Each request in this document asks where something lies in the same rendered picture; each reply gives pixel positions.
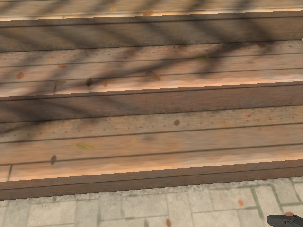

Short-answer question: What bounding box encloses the right robot hand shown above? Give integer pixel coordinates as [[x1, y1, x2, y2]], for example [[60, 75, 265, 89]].
[[266, 215, 303, 227]]

